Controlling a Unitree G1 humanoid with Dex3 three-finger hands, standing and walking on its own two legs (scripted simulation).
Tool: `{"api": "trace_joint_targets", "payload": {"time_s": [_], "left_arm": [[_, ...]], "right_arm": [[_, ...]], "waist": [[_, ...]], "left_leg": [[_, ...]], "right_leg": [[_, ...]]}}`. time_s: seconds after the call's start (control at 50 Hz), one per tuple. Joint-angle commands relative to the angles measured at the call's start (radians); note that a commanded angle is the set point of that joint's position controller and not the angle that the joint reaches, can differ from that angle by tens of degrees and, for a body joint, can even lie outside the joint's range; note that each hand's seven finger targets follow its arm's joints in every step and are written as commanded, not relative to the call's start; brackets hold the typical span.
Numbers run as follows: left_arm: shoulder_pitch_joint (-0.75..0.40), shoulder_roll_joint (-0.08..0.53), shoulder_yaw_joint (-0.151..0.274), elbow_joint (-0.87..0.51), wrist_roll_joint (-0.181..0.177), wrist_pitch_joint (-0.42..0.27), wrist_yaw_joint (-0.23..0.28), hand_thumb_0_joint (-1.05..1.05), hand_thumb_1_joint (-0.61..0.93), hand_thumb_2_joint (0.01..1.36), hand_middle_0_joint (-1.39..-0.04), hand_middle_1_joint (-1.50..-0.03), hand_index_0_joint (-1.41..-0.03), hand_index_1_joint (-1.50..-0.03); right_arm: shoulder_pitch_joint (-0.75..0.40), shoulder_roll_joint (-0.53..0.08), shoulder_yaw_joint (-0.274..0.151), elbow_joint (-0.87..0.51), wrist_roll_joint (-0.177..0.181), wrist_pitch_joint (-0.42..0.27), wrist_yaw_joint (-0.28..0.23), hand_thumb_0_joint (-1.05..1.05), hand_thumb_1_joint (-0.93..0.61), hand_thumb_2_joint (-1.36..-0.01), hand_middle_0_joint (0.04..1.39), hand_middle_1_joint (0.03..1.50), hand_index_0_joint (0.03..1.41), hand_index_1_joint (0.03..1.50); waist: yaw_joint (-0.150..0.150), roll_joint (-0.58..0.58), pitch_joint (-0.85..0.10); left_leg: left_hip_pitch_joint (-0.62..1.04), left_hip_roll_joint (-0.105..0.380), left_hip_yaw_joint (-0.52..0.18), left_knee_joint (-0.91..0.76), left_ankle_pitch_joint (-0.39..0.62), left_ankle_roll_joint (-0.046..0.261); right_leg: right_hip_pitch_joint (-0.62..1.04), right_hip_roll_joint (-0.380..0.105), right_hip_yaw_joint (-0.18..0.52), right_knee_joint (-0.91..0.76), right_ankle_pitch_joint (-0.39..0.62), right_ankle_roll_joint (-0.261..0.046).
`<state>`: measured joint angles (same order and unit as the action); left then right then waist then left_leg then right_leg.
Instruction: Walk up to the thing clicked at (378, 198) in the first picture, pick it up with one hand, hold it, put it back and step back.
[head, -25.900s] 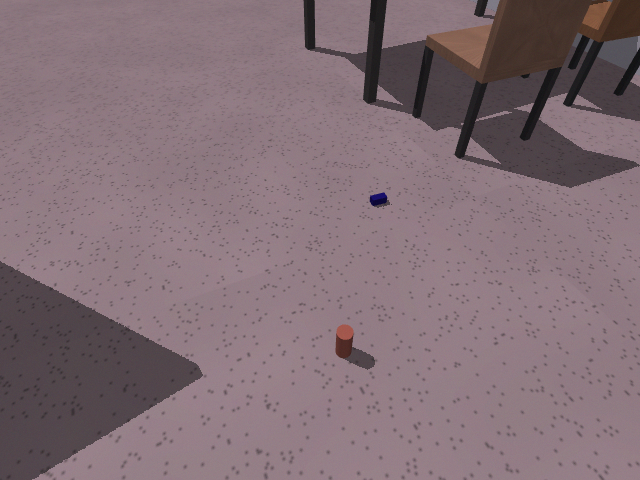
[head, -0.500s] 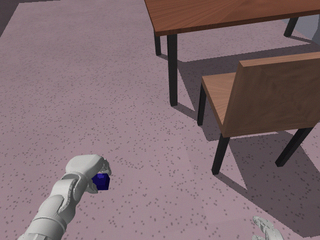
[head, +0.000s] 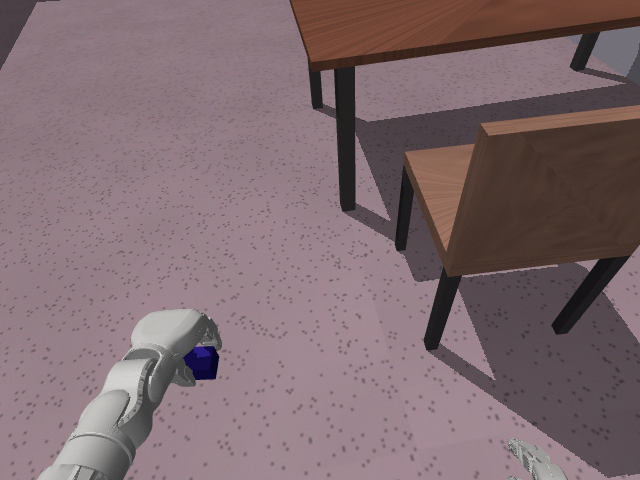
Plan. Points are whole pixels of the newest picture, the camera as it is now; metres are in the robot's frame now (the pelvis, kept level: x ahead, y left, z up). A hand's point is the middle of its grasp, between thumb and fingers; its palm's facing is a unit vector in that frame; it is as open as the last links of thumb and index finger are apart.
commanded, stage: crouch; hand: left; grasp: from above
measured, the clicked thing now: (190, 363) +0.31 +0.23 -0.07
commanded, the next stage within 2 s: none
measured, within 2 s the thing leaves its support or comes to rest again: neither
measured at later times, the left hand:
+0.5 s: hand (193, 387) +0.30 +0.24 -0.12, palm faces -0.45 +0.02 -0.89, open 6.6 cm
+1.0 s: hand (229, 398) +0.37 +0.25 -0.37, palm faces -0.45 +0.03 -0.89, open 6.6 cm
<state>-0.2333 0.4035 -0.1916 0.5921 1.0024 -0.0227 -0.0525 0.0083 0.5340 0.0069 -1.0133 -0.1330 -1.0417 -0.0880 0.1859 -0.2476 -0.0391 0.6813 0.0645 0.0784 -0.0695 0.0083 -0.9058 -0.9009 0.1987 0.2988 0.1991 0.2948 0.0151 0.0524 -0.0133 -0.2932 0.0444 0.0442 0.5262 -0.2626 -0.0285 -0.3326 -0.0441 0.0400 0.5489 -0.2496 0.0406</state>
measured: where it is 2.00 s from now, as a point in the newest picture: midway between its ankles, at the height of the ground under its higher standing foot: outside the picture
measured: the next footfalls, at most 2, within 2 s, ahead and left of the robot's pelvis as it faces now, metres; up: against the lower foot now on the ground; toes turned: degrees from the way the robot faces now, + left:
none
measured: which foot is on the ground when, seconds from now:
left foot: down 0.00-1.00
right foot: down 0.00-1.00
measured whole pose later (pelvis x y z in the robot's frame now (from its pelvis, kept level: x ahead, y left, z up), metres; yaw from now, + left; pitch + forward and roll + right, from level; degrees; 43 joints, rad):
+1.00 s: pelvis -0.06 +0.02 -0.24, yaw +0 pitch +34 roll -4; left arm -0.78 0.49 -0.04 1.25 1.19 -0.07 0.33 0.01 0.51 0.07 -1.01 -0.14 -1.03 -0.10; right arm 0.23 -0.22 -0.05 0.76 -0.06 0.00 0.00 0.00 -0.90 -0.90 0.20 0.30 0.20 0.29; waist -0.17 0.05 -0.18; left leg -1.72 0.04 -0.04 1.75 -0.62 0.00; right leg -1.70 -0.03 0.04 1.68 -0.58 0.07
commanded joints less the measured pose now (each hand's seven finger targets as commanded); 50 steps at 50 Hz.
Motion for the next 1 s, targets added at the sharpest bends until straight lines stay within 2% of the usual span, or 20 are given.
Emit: {"api": "trace_joint_targets", "payload": {"time_s": [0.0,0.04,0.06,0.08,0.14,0.26,0.36,0.4,0.5,0.6,0.64,0.74,0.78,0.8,0.82,0.88,0.9,0.92,0.96,0.98], "left_arm": [[-0.303,0.214,0.108,-0.189,-0.012,-0.004,0.021,0.000,0.833,0.129,-1.143,-0.203,-1.191,-0.154],[-0.313,0.201,0.091,-0.210,-0.021,-0.012,0.016,0.000,0.850,0.147,-1.156,-0.207,-1.204,-0.159],[-0.296,0.200,0.097,-0.177,-0.018,-0.012,0.016,0.000,0.891,0.067,-1.155,-0.277,-1.235,-0.196],[-0.298,0.213,0.110,-0.188,-0.018,-0.015,0.017,0.000,0.811,0.084,-1.075,-0.234,-1.155,-0.171],[-0.279,0.207,0.114,-0.150,-0.008,-0.029,0.030,0.000,0.827,0.160,-1.150,-0.202,-1.192,-0.162],[-0.258,0.167,0.110,-0.031,0.041,-0.075,0.120,0.000,0.808,0.194,-1.166,-0.183,-1.194,-0.157],[-0.413,0.196,0.123,0.057,0.108,-0.096,0.240,0.000,0.833,0.238,-1.180,-0.224,-1.209,-0.197],[-0.427,0.168,0.106,0.129,0.135,-0.092,0.286,0.000,0.850,0.225,-1.192,-0.223,-1.224,-0.194],[-0.581,0.167,0.094,0.284,0.166,-0.094,0.377,0.000,0.815,0.205,-1.166,-0.221,-1.199,-0.189],[-0.686,0.209,0.114,0.373,0.185,-0.087,0.430,0.000,0.783,0.192,-1.125,-0.231,-1.165,-0.192],[-0.749,0.209,0.113,0.401,0.187,-0.079,0.442,0.000,0.766,0.195,-1.121,-0.220,-1.157,-0.186],[-0.793,0.259,0.155,0.412,0.183,-0.048,0.461,0.000,0.748,0.195,-1.110,-0.208,-1.144,-0.176],[-0.831,0.286,0.169,0.427,0.184,-0.033,0.457,0.000,0.776,0.183,-1.137,-0.181,-1.168,-0.151],[-0.843,0.291,0.173,0.440,0.185,-0.030,0.452,0.000,0.784,0.185,-1.146,-0.180,-1.177,-0.151],[-0.840,0.308,0.186,0.453,0.188,-0.028,0.449,0.000,0.773,0.196,-1.135,-0.183,-1.165,-0.155],[-0.829,0.290,0.188,0.513,0.172,-0.033,0.427,0.000,0.765,0.211,-1.119,-0.200,-1.151,-0.170],[-0.867,0.311,0.195,0.501,0.177,-0.040,0.422,0.000,0.754,0.188,-1.116,-0.180,-1.147,-0.150],[-0.831,0.332,0.212,0.539,0.176,-0.044,0.416,0.000,0.770,0.164,-1.123,-0.166,-1.158,-0.133],[-0.872,0.313,0.197,0.528,0.178,-0.066,0.405,0.000,0.784,0.183,-1.132,-0.168,-1.165,-0.136],[-0.870,0.335,0.205,0.542,0.187,-0.076,0.404,0.000,0.800,0.189,-1.147,-0.175,-1.181,-0.143]], "right_arm": [[-0.076,-0.121,-0.041,-0.143,0.003,-0.040,-0.006,0.000,-0.905,-0.900,0.199,0.300,0.199,0.300],[-0.081,-0.125,-0.042,-0.147,0.004,-0.038,-0.007,0.000,-0.903,-0.899,0.199,0.300,0.199,0.300],[-0.080,-0.125,-0.042,-0.146,0.004,-0.037,-0.007,0.000,-0.927,-0.912,0.200,0.301,0.200,0.301],[-0.080,-0.122,-0.040,-0.147,0.004,-0.036,-0.009,0.000,-0.889,-0.897,0.201,0.301,0.201,0.301],[-0.081,-0.116,-0.036,-0.151,0.003,-0.032,-0.010,0.000,-0.892,-0.898,0.200,0.300,0.201,0.300],[-0.051,-0.117,-0.043,-0.134,-0.009,-0.016,-0.004,0.000,-0.895,-0.899,0.200,0.300,0.200,0.300],[-0.006,-0.135,-0.065,-0.094,-0.036,-0.006,0.012,0.000,-0.896,-0.898,0.199,0.300,0.200,0.300],[0.019,-0.137,-0.072,-0.083,-0.046,-0.002,0.022,0.000,-0.897,-0.898,0.199,0.300,0.200,0.300],[0.059,-0.150,-0.087,-0.067,-0.065,-0.010,0.038,0.000,-0.900,-0.899,0.199,0.300,0.200,0.300],[0.097,-0.167,-0.093,-0.043,-0.082,-0.036,0.035,0.000,-0.898,-0.897,0.199,0.299,0.200,0.299],[0.112,-0.170,-0.095,-0.027,-0.091,-0.046,0.030,0.000,-0.898,-0.897,0.199,0.299,0.200,0.299],[0.132,-0.181,-0.101,-0.012,-0.109,-0.072,0.026,0.000,-0.895,-0.895,0.200,0.299,0.200,0.299],[0.134,-0.182,-0.097,0.001,-0.113,-0.079,0.027,0.000,-0.895,-0.896,0.200,0.299,0.200,0.299],[0.136,-0.185,-0.095,0.006,-0.115,-0.083,0.030,0.000,-0.896,-0.896,0.200,0.299,0.200,0.299],[0.139,-0.187,-0.095,0.005,-0.117,-0.087,0.032,0.000,-0.895,-0.896,0.200,0.299,0.200,0.299],[0.147,-0.190,-0.092,0.005,-0.121,-0.098,0.043,0.000,-0.892,-0.895,0.200,0.299,0.200,0.299],[0.152,-0.192,-0.090,0.011,-0.121,-0.101,0.045,0.000,-0.892,-0.895,0.200,0.299,0.200,0.299],[0.153,-0.196,-0.092,0.002,-0.123,-0.105,0.051,0.000,-0.893,-0.895,0.200,0.299,0.200,0.299],[0.159,-0.197,-0.088,0.005,-0.122,-0.112,0.060,0.000,-0.890,-0.895,0.200,0.299,0.200,0.299],[0.164,-0.196,-0.082,0.007,-0.124,-0.117,0.065,0.000,-0.893,-0.895,0.200,0.299,0.200,0.299]], "waist": [[-0.002,-0.056,-0.260],[-0.005,-0.050,-0.261],[-0.005,-0.056,-0.244],[0.000,-0.062,-0.243],[-0.008,-0.070,-0.221],[-0.034,-0.102,-0.200],[-0.053,-0.055,-0.299],[-0.068,-0.049,-0.331],[-0.099,-0.054,-0.412],[-0.116,0.010,-0.545],[-0.136,0.031,-0.593],[-0.130,0.089,-0.730],[-0.141,0.104,-0.760],[-0.153,0.102,-0.760],[-0.147,0.107,-0.758],[-0.174,0.072,-0.724],[-0.172,0.093,-0.737],[-0.170,0.066,-0.736],[-0.193,0.056,-0.734],[-0.207,0.061,-0.730]], "left_leg": [[0.116,-0.058,0.012,-0.053,0.218,0.037],[0.127,-0.057,0.011,-0.059,0.217,0.036],[0.120,-0.056,0.010,-0.060,0.214,0.035],[0.115,-0.058,0.009,-0.060,0.210,0.037],[0.096,-0.062,0.013,-0.056,0.185,0.038],[0.025,-0.063,0.009,0.007,0.172,0.037],[-0.114,-0.059,0.007,0.180,0.164,0.025],[-0.190,-0.060,0.006,0.263,0.143,0.025],[-0.429,-0.054,-0.004,0.452,0.029,0.026],[-0.599,-0.049,-0.022,0.612,-0.047,0.029],[-0.658,-0.045,-0.033,0.682,-0.062,0.031],[-0.744,-0.030,-0.073,0.786,-0.104,0.022],[-0.784,-0.026,-0.079,0.838,-0.088,0.023],[-0.818,-0.026,-0.085,0.859,-0.095,0.022],[-0.846,-0.025,-0.089,0.873,-0.121,0.021],[-0.958,-0.028,-0.104,0.929,-0.211,0.026],[-0.997,-0.032,-0.089,0.958,-0.222,0.030],[-1.009,-0.034,-0.102,0.971,-0.251,0.031],[-1.078,-0.039,-0.101,1.017,-0.297,0.037],[-1.117,-0.042,-0.099,1.044,-0.300,0.040]], "right_leg": [[0.082,0.059,-0.040,-0.085,0.176,-0.033],[0.082,0.061,-0.040,-0.088,0.174,-0.035],[0.078,0.062,-0.043,-0.088,0.166,-0.036],[0.082,0.060,-0.044,-0.093,0.164,-0.035],[0.062,0.058,-0.041,-0.093,0.146,-0.033],[-0.019,0.054,-0.042,-0.037,0.136,-0.037],[-0.167,0.055,-0.042,0.119,0.137,-0.040],[-0.242,0.052,-0.041,0.186,0.126,-0.042],[-0.427,0.050,-0.044,0.360,0.032,-0.043],[-0.619,0.050,-0.057,0.532,-0.043,-0.053],[-0.707,0.051,-0.065,0.605,-0.059,-0.057],[-0.869,0.046,-0.085,0.765,-0.108,-0.067],[-0.922,0.049,-0.090,0.820,-0.099,-0.067],[-0.950,0.049,-0.094,0.850,-0.106,-0.068],[-0.978,0.048,-0.097,0.873,-0.126,-0.069],[-1.070,0.044,-0.102,0.928,-0.199,-0.071],[-1.079,0.045,-0.097,0.945,-0.206,-0.071],[-1.107,0.043,-0.103,0.961,-0.234,-0.071],[-1.149,0.046,-0.107,0.993,-0.269,-0.071],[-1.166,0.044,-0.107,1.011,-0.271,-0.070]]}}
